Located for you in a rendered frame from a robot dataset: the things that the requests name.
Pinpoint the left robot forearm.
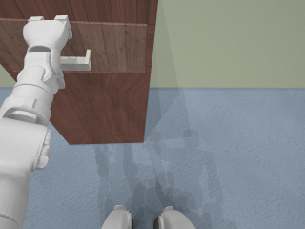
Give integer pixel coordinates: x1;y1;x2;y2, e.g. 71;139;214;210
0;42;61;127

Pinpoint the robot left hand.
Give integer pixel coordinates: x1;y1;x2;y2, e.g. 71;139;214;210
23;15;72;89

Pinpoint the drawer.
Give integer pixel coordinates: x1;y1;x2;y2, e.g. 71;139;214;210
0;18;147;73

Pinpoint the left robot upper arm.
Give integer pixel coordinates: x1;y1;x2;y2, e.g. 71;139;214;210
0;117;52;229

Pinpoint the robot right shin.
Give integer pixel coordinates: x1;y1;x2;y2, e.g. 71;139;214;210
159;206;173;229

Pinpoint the cabinet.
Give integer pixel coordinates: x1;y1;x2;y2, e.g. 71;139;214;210
0;0;158;145

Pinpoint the robot shin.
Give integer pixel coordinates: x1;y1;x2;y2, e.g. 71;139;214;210
114;205;127;212
159;206;173;229

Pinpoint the handle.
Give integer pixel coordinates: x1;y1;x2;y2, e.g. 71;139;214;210
60;49;92;71

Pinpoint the robot left shin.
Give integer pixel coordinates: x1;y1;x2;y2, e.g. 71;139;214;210
114;205;127;212

